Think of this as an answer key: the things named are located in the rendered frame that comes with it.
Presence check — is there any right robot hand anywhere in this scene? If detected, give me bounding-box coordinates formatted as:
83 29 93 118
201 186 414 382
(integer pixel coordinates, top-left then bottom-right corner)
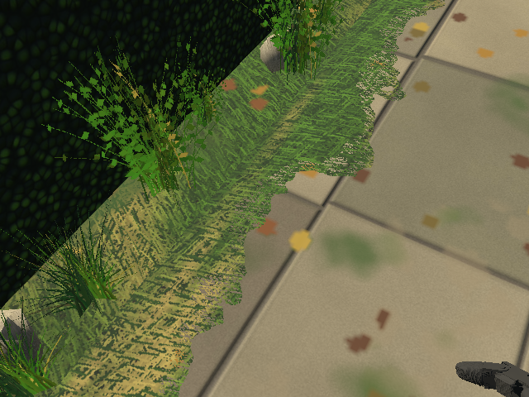
455 361 529 397

